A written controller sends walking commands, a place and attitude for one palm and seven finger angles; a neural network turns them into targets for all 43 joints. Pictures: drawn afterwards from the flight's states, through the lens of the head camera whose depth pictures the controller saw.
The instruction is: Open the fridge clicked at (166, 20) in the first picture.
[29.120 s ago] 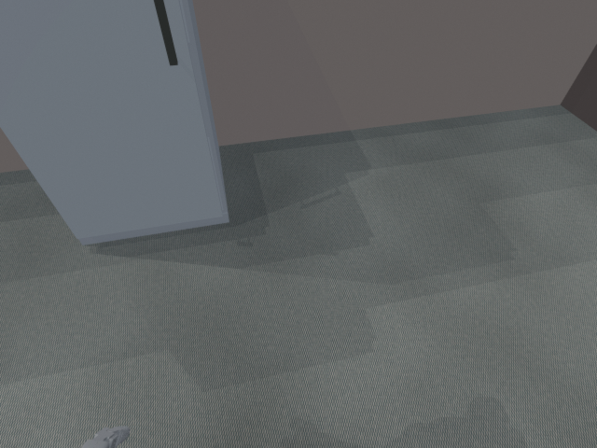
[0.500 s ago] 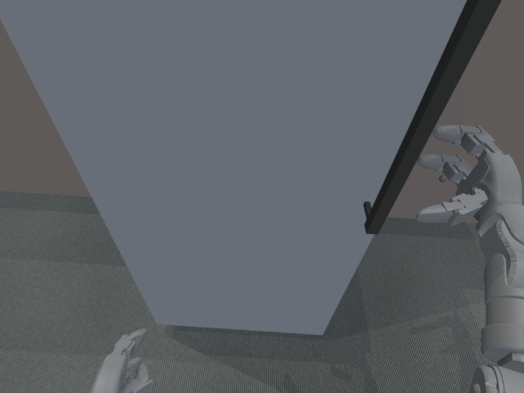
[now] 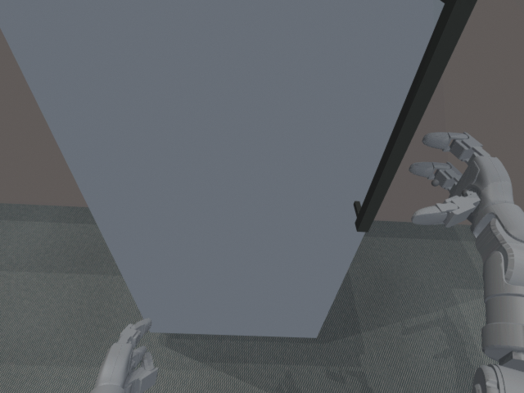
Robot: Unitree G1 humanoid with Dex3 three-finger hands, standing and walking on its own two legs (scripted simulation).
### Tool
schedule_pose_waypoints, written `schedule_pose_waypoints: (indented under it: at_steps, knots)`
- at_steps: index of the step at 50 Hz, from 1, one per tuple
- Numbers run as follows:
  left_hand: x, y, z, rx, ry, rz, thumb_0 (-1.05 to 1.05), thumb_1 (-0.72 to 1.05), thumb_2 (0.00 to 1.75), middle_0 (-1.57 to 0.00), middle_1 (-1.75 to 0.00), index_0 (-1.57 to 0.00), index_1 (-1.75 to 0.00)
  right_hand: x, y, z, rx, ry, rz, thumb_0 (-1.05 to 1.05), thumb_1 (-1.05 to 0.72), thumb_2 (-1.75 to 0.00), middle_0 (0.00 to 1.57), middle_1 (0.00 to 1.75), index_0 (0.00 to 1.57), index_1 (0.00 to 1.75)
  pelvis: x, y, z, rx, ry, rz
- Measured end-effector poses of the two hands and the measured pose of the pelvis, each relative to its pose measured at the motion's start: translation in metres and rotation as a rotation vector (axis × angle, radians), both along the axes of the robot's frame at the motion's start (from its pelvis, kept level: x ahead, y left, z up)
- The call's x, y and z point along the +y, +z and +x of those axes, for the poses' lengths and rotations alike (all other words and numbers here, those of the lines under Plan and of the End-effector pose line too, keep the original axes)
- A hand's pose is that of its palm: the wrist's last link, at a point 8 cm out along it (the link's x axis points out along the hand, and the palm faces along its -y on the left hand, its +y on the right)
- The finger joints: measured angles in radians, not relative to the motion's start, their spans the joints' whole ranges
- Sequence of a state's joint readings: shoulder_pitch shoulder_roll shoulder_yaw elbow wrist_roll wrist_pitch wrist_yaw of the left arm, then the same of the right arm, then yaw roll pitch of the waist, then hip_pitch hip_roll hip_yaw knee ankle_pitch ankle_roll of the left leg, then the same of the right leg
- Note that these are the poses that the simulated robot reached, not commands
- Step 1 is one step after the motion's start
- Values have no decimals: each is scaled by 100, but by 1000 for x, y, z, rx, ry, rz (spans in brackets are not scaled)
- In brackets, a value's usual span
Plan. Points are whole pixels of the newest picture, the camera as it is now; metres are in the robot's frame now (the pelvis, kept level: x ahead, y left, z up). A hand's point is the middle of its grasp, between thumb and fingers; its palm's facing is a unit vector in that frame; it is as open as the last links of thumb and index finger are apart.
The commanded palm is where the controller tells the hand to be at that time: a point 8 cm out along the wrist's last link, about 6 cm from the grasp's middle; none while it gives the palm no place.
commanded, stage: feel for the door with the fingertips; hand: right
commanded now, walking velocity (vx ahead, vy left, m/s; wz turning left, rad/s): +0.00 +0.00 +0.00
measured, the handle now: (393, 136) +0.44 -0.17 +0.21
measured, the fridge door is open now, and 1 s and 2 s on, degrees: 0 0 0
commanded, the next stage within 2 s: slide the fingers in behind the handle in 1.04 s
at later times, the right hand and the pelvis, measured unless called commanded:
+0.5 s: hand (401, 179) +0.38 -0.17 +0.18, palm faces -0.01 +1.00 -0.01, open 14.0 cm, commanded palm +0.36 -0.23 +0.18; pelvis +0.00 +0.00 +0.00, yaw +1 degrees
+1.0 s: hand (399, 170) +0.40 -0.18 +0.18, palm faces +0.01 +1.00 -0.03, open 13.9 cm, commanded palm +0.39 -0.22 +0.18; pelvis +0.00 +0.01 +0.00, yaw +0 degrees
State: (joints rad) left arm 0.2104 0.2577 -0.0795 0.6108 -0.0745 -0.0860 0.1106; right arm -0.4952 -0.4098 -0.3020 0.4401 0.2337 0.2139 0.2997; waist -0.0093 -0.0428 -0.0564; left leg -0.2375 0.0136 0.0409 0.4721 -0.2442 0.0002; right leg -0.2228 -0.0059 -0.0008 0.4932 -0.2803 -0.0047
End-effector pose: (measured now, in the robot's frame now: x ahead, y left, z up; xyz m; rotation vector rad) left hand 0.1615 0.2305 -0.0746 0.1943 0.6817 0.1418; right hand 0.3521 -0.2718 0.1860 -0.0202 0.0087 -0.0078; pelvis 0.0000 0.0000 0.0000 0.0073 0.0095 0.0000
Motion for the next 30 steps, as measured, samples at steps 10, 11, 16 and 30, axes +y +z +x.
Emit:
schedule_pose_waypoints:
  at_steps: [10,11,16,30]
  knots:
    - [7,-9,-22,55,16,6,1,90,90,-20,-30,-21,-30,26,-1,2,-63,44,10,-1,50,-30,30,120,30,120,1,0,-3,-2,6,-1]
    - [8,-10,-24,61,20,6,1,90,90,-20,-30,-21,-30,28,-1,4,-66,44,14,-1,50,-30,30,120,30,120,2,0,-3,-3,7,-2]
    - [12,-12,-31,74,43,-1,1,90,90,-20,-30,-21,-30,32,-7,10,-12,18,3,-1,50,-30,30,120,30,120,3,0,-2,-1,13,-3]
    - [14,-10,-21,62,36,-1,1,90,90,-20,-30,-20,-30,45,-6,11,-13,1,-9,-1,50,-30,30,120,29,119,6,1,0,-9,11,-4]
